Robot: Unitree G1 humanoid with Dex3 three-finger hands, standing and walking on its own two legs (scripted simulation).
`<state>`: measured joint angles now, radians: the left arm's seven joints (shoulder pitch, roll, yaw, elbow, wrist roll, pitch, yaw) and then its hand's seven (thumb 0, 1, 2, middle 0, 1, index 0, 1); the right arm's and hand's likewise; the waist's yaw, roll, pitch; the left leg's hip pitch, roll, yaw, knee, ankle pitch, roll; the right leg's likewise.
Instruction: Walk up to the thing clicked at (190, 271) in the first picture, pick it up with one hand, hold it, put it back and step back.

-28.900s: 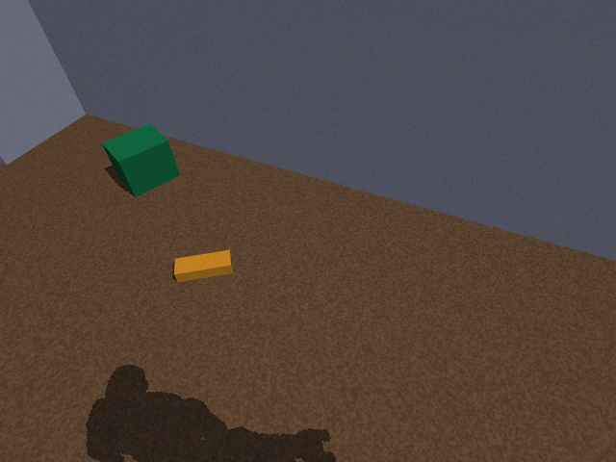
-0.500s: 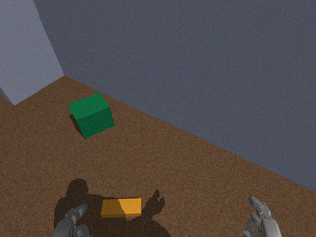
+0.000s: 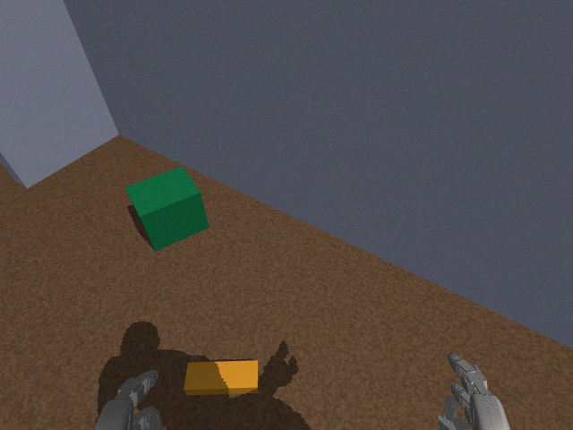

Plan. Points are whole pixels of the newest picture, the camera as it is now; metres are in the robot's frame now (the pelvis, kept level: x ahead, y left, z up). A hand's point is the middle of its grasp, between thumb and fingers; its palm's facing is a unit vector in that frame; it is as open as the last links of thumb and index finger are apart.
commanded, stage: home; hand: left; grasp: from above
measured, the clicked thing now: (223, 377) +0.44 +0.21 -0.69
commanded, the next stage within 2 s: stand in 0.68 s
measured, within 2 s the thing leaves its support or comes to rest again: neither
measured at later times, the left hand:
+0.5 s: hand out of the picture +0.17 +0.18 -0.04, palm faces +0.04 -0.98 -0.20, open 7.4 cm
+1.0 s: hand out of the picture +0.13 +0.23 -0.10, palm faces +0.01 -0.94 -0.34, open 7.4 cm
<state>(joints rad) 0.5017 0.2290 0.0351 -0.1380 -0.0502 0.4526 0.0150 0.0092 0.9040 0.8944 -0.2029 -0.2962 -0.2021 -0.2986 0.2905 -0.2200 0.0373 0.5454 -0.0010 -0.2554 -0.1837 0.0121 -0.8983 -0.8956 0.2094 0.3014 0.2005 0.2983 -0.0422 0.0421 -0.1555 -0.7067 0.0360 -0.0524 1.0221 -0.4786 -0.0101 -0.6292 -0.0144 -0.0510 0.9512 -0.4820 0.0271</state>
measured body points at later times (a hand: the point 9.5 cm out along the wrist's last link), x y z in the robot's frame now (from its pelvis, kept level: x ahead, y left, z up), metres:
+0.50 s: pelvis +0.00 +0.00 +0.00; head +0.02 +0.00 +0.45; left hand +0.16 +0.23 -0.03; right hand +0.16 -0.25 -0.06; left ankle +0.02 +0.12 -0.68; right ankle +0.00 -0.14 -0.68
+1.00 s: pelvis -0.01 +0.00 +0.02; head +0.01 +0.01 +0.47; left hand +0.12 +0.27 -0.07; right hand +0.12 -0.27 -0.08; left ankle +0.02 +0.12 -0.68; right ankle +0.00 -0.14 -0.68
